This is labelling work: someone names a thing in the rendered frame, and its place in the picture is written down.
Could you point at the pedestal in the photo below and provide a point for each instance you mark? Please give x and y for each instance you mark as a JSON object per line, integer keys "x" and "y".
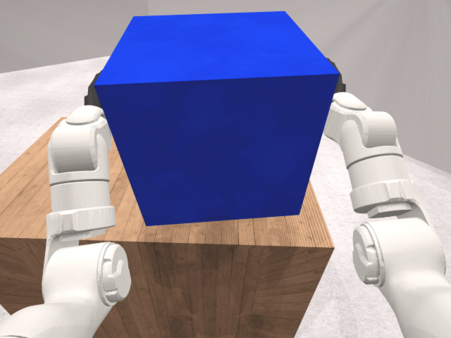
{"x": 246, "y": 278}

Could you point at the robot right upper arm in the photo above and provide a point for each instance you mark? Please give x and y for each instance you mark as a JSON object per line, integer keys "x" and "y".
{"x": 402, "y": 257}

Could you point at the left robot hand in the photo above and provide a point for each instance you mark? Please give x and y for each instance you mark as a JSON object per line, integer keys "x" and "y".
{"x": 92, "y": 98}

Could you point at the carton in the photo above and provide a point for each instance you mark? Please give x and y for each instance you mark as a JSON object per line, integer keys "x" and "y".
{"x": 216, "y": 116}

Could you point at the right robot hand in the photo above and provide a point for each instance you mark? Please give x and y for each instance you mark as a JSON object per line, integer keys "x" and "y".
{"x": 340, "y": 87}

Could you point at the robot left upper arm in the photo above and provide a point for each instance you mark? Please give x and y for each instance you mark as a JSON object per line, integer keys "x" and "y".
{"x": 81, "y": 285}

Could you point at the robot right forearm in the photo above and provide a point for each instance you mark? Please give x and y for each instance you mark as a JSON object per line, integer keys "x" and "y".
{"x": 380, "y": 182}

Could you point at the robot left forearm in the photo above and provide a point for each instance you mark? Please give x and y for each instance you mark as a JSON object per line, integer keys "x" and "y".
{"x": 79, "y": 179}

